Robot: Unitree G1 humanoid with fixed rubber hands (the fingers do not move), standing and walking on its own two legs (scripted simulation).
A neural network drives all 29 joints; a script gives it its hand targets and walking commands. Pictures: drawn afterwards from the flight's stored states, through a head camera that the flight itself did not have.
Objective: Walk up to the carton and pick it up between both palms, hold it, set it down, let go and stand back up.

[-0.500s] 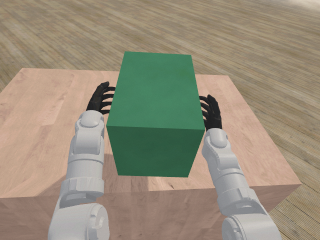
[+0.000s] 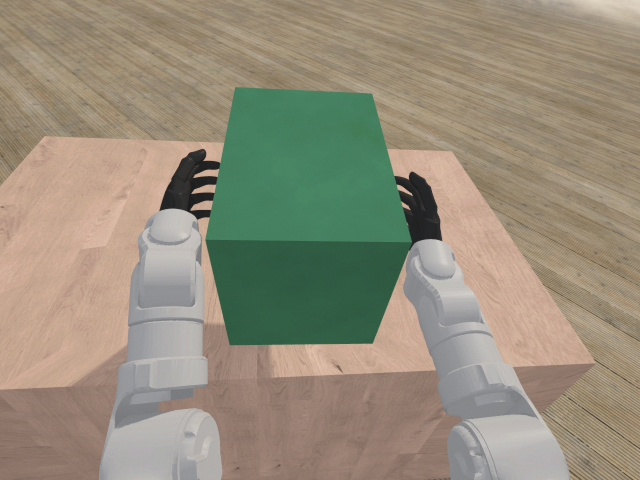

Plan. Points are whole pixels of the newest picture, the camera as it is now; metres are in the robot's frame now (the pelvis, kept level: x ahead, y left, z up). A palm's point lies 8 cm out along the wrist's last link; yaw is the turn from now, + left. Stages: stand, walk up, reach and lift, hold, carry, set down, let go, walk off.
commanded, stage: reach and lift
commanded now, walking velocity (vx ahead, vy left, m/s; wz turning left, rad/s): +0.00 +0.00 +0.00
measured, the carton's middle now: (303, 214) +0.45 +0.00 +0.13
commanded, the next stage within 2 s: hold in 0.84 s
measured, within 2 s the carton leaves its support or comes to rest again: neither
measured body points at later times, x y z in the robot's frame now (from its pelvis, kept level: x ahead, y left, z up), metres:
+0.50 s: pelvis +0.01 +0.00 +0.00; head -0.03 +0.03 +0.45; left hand +0.39 +0.15 +0.19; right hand +0.38 -0.15 +0.17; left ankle +0.03 +0.13 -0.75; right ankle +0.02 -0.12 -0.75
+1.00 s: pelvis +0.00 +0.00 +0.00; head -0.05 +0.02 +0.45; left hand +0.37 +0.16 +0.21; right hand +0.38 -0.14 +0.20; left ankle +0.03 +0.12 -0.75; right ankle +0.02 -0.12 -0.75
